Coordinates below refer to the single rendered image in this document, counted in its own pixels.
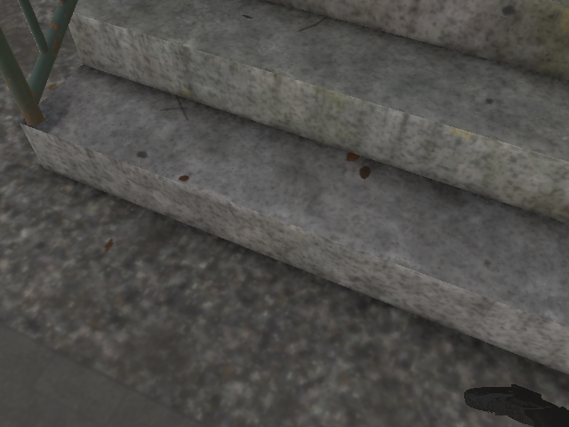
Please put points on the robot right hand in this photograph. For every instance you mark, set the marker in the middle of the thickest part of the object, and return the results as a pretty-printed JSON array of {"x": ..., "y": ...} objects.
[{"x": 518, "y": 403}]

